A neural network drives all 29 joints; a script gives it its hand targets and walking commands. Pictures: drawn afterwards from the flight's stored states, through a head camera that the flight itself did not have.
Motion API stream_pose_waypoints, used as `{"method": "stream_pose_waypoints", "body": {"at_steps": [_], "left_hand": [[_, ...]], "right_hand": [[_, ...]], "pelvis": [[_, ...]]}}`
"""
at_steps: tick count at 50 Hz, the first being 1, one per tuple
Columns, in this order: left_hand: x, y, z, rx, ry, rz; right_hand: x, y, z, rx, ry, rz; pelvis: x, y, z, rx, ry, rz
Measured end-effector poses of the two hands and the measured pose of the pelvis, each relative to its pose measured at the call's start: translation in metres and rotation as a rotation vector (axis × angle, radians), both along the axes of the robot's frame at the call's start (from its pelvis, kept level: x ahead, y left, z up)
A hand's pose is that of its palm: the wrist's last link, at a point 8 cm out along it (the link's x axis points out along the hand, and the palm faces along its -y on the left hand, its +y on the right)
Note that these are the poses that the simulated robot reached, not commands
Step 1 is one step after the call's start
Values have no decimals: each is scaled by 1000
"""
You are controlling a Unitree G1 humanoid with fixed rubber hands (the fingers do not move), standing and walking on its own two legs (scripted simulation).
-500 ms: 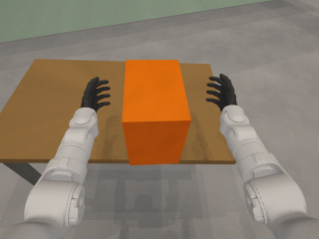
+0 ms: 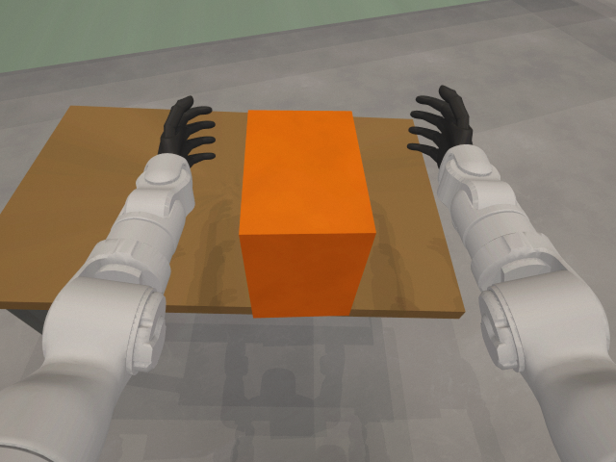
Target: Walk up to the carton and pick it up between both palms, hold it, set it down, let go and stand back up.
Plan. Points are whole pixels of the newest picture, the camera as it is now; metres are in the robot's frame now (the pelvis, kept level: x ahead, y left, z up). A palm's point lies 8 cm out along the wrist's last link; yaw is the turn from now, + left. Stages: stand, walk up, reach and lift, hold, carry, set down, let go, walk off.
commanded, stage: reach and lift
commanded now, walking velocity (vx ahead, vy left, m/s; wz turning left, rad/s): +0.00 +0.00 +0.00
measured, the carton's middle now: (300, 217) +0.49 +0.05 -0.01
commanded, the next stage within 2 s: none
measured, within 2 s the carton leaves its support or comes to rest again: neither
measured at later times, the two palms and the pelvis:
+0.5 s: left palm (185, 209) +0.44 +0.22 +0.04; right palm (416, 197) +0.47 -0.12 +0.07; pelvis +0.00 +0.00 -0.01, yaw +0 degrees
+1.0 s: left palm (215, 220) +0.44 +0.18 +0.02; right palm (394, 217) +0.47 -0.10 +0.03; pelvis -0.01 +0.00 -0.02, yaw -1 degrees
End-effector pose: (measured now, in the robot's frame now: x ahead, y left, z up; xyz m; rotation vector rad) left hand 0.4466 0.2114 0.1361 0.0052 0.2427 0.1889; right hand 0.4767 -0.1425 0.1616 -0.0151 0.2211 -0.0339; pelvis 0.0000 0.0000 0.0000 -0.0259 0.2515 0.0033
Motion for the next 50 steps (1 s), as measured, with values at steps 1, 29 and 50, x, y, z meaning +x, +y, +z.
{"method": "stream_pose_waypoints", "body": {"at_steps": [1,29,50], "left_hand": [[1,0,1,-1,1,0],[-9,3,-100,-13,47,13],[-3,-33,-121,-43,25,-26]], "right_hand": [[1,0,1,-2,2,-1],[-6,23,-98,-27,54,32],[-12,46,-129,-14,24,63]], "pelvis": [[0,0,0,0,1,1],[-2,4,-15,-7,169,7],[-7,4,-19,-2,209,-9]]}}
